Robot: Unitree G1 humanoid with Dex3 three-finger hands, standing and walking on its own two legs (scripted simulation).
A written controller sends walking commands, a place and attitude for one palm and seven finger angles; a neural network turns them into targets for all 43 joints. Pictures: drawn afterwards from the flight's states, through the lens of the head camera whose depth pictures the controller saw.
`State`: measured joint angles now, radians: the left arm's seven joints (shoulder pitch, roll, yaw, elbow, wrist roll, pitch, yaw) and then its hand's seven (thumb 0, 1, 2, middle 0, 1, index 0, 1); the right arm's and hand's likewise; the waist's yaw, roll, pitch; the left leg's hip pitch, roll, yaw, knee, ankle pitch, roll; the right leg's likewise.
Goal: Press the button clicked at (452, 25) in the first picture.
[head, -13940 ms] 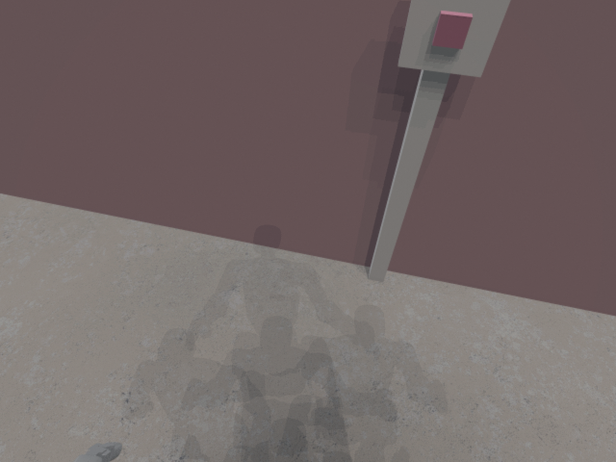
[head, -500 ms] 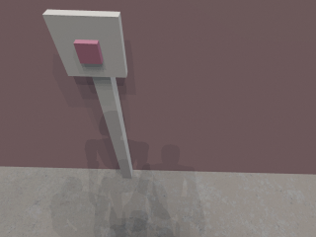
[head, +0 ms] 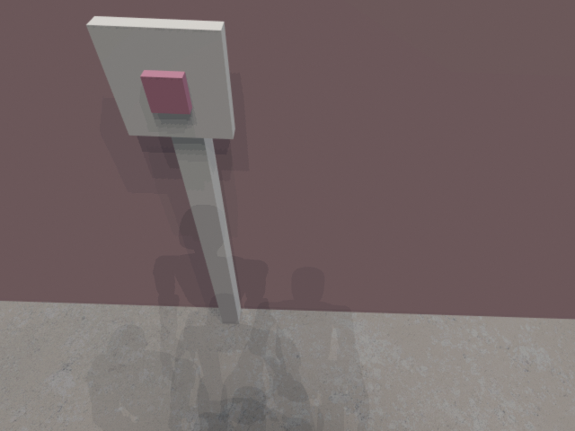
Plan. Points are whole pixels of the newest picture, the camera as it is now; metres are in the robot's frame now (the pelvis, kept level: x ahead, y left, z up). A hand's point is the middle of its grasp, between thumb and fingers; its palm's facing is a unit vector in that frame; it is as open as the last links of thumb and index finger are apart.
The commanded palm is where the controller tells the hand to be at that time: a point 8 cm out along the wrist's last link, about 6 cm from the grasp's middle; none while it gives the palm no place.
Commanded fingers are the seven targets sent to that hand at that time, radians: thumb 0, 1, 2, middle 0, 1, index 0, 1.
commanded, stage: shuffle to correct the standing spot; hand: left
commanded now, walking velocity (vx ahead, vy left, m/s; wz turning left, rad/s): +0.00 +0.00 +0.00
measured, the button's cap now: (168, 91) +0.54 +0.23 +0.19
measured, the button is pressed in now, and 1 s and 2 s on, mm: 0 0 0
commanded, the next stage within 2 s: come to a stop and stand still in 0.32 s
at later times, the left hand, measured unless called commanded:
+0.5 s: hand out of the picture +0.00 +0.17 -0.19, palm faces +0.07 -0.99 -0.15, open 7.4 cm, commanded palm none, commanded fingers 0.00 0.90 0.90 -0.20 -0.30 -0.20 -0.30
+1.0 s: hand out of the picture +0.10 +0.19 -0.18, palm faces +0.06 -0.97 -0.24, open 7.4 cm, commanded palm none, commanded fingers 0.00 0.90 0.90 -0.20 -0.30 -0.20 -0.30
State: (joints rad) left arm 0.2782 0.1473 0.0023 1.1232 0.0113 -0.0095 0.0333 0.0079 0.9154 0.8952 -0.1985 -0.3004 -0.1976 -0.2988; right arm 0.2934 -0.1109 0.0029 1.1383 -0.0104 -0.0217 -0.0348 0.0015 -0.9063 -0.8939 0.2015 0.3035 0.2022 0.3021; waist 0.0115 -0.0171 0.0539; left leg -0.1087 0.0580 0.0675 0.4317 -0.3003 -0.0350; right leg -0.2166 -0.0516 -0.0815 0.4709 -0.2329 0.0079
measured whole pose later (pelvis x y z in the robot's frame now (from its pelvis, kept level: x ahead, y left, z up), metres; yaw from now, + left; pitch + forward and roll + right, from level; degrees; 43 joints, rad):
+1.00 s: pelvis +0.06 +0.00 -0.01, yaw +2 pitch +0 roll +0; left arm 0.22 0.17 0.02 1.03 0.02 -0.01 0.05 0.00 0.91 0.90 -0.20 -0.30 -0.20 -0.30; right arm 0.21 -0.17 -0.04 1.05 0.00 0.00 -0.04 0.01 -0.91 -0.89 0.20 0.30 0.20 0.30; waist 0.00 0.00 0.08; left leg -0.20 0.06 0.06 0.54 -0.31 -0.01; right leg -0.25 -0.05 -0.12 0.59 -0.35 0.00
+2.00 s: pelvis +0.07 -0.01 +0.00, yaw +0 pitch +0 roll +1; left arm 0.24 0.16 -0.01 1.12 0.01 -0.01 0.03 0.01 0.92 0.89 -0.20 -0.30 -0.20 -0.30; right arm 0.26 -0.15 0.01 1.13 -0.01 -0.01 -0.03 0.00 -0.91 -0.89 0.20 0.30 0.20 0.30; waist 0.00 0.01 0.05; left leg -0.13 0.07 0.11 0.45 -0.31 -0.04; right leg -0.21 -0.03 -0.08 0.51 -0.30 -0.01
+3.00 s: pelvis +0.02 +0.02 -0.03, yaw +2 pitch +4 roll -1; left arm 0.40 0.23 0.18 -0.19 -0.26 -0.19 -0.17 0.02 0.90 0.90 -1.19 -1.38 -1.18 -1.38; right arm 0.32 -0.24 0.03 0.60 0.04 -0.29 -0.06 0.01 -0.90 -0.89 0.21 0.30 0.21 0.30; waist 0.00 0.03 -0.05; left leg -0.46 0.06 0.05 0.79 -0.41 0.00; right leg -0.47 -0.07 -0.11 0.76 -0.36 0.01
